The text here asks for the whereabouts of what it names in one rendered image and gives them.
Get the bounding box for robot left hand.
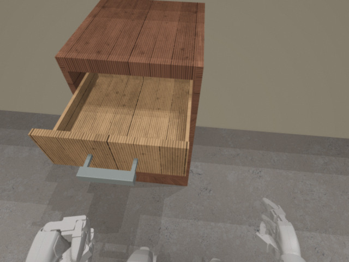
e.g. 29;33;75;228
25;215;97;262

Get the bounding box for robot right hand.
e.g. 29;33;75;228
256;198;301;261

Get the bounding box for cabinet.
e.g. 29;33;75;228
55;0;205;186

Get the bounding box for robot left thigh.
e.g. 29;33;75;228
127;249;157;262

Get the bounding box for drawer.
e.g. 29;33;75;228
28;73;193;176

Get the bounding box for handle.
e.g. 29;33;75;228
76;154;139;186

